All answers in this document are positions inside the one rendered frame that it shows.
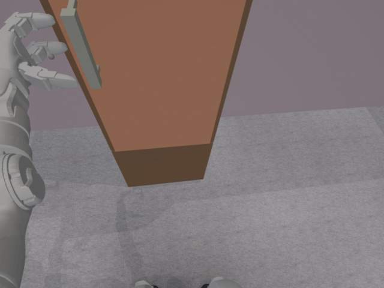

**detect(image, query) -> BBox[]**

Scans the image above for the right robot shin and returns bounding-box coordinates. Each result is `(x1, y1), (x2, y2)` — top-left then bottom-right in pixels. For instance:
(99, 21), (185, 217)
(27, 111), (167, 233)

(209, 277), (223, 286)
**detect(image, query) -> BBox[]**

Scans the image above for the cupboard door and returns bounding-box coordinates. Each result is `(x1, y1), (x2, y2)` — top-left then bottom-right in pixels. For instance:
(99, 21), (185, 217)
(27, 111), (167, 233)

(48, 0), (246, 152)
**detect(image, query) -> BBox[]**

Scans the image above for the left robot shin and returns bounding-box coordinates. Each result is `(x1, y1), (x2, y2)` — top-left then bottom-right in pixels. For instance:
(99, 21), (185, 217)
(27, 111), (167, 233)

(135, 280), (151, 287)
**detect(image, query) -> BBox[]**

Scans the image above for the left robot upper arm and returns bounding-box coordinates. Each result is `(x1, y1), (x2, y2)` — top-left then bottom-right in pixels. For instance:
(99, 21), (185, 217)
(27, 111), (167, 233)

(0, 154), (46, 288)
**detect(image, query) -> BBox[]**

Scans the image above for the robot shin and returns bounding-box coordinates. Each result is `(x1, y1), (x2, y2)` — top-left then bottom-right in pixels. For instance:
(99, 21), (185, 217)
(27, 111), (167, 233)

(209, 277), (223, 286)
(135, 280), (151, 287)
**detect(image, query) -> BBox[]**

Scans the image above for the robot left hand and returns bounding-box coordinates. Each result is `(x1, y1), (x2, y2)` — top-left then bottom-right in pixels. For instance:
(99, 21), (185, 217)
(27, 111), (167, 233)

(0, 12), (78, 91)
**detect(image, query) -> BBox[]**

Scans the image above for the handle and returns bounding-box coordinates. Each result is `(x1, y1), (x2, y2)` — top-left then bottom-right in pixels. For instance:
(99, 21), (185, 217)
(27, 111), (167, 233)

(60, 0), (102, 89)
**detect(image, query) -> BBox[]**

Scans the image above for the left robot forearm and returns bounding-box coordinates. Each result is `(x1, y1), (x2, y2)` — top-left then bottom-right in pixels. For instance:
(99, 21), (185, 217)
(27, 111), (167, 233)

(0, 69), (32, 162)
